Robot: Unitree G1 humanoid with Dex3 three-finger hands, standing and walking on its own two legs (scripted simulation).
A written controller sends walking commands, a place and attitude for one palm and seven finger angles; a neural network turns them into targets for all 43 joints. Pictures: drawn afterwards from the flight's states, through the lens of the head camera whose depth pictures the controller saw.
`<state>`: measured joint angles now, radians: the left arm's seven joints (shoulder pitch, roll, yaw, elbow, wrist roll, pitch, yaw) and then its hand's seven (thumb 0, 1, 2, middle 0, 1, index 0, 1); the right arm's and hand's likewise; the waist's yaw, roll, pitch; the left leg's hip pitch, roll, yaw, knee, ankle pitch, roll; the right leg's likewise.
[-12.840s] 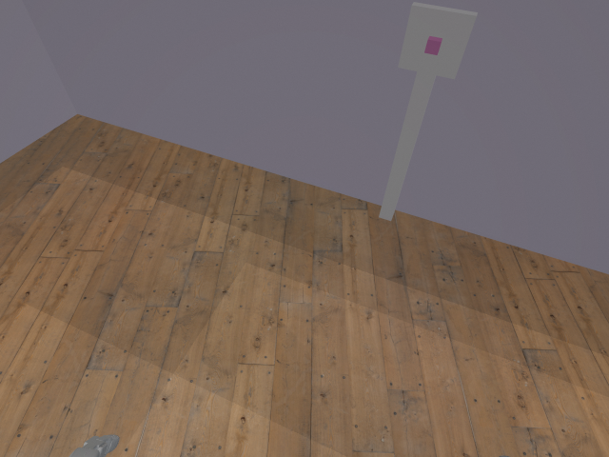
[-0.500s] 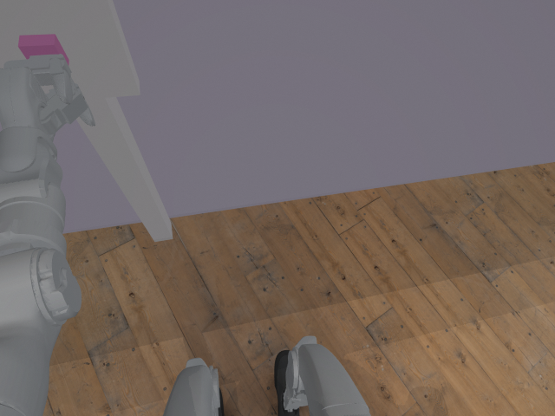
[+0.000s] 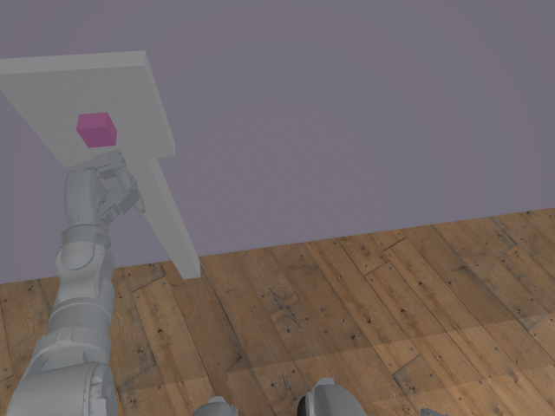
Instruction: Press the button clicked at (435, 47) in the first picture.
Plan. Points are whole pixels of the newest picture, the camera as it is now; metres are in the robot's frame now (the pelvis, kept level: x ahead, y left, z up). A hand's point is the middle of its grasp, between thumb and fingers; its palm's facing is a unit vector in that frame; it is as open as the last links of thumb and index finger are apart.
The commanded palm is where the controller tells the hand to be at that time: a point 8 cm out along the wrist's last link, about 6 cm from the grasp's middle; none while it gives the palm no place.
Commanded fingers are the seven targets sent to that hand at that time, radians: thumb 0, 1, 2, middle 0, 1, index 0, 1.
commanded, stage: pull the fist back off the button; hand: left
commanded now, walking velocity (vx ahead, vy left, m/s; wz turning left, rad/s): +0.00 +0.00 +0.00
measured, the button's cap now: (98, 128) +0.51 +0.25 +0.08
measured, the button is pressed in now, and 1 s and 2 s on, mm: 0 0 0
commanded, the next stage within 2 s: draw the hand back to the body in 0.30 s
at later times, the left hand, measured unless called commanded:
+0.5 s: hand (133, 215) +0.38 +0.19 +0.05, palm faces +0.13 -0.99 -0.03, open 3.1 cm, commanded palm +0.33 +0.24 +0.07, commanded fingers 0.00 0.90 0.90 -1.30 -1.50 -1.30 -1.50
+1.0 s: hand (68, 276) +0.27 +0.21 +0.13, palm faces +0.22 -0.95 -0.21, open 3.1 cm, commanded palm +0.23 +0.26 +0.14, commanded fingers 0.00 0.90 0.90 -1.30 -1.50 -1.30 -1.50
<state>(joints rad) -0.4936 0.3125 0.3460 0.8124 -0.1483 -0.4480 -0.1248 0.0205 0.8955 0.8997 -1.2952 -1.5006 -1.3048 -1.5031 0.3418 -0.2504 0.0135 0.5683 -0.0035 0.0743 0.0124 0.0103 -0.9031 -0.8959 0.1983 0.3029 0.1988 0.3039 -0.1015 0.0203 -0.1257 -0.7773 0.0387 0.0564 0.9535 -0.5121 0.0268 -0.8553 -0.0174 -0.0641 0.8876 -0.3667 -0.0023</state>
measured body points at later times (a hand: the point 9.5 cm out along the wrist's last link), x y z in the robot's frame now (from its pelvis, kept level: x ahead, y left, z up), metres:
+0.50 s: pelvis -0.01 -0.01 +0.00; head +0.08 +0.00 +0.44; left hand +0.37 +0.24 +0.06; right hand +0.12 -0.25 -0.11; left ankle -0.04 +0.10 -0.68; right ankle +0.03 -0.12 -0.68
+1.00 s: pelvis +0.00 -0.01 +0.04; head +0.02 -0.03 +0.49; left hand +0.25 +0.26 +0.14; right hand +0.19 -0.25 -0.05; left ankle -0.04 +0.10 -0.68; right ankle +0.03 -0.12 -0.68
